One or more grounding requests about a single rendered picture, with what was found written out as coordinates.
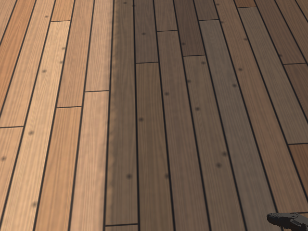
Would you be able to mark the robot right hand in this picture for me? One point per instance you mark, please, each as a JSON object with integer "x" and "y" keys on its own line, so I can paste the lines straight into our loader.
{"x": 295, "y": 221}

